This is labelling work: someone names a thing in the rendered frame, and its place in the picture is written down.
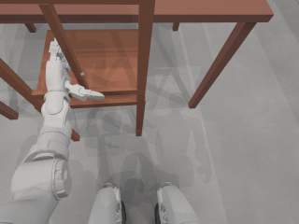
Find left robot forearm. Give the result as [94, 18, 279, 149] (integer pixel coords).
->
[11, 91, 73, 201]

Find robot left hand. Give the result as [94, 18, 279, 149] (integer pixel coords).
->
[45, 37, 105, 102]

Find table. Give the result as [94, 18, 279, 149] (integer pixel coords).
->
[0, 0, 275, 120]

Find robot left upper arm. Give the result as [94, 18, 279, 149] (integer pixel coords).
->
[0, 158, 72, 224]

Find left robot thigh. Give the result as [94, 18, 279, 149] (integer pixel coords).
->
[88, 187, 121, 224]

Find chair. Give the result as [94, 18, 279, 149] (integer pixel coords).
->
[0, 0, 156, 142]

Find robot right shin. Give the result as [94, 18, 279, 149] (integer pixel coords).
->
[159, 182, 172, 224]

